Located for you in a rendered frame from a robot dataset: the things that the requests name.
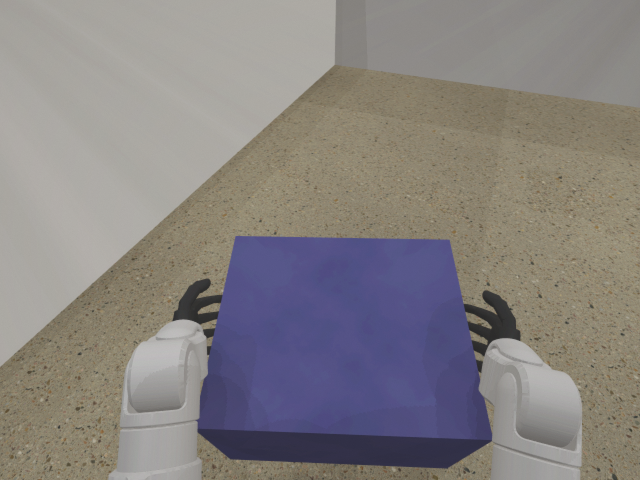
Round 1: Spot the left robot forearm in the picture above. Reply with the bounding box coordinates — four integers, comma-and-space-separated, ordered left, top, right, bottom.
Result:
108, 320, 208, 480

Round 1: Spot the left robot hand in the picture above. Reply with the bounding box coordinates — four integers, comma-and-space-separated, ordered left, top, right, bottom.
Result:
172, 279, 222, 355

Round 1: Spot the carton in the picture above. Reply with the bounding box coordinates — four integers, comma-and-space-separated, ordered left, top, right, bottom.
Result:
195, 236, 492, 469

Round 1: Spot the right robot hand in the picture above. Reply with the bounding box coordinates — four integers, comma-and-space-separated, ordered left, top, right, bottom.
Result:
464, 290, 520, 373

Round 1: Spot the right robot forearm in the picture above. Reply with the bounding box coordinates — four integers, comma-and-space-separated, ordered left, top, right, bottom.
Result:
478, 338, 582, 480

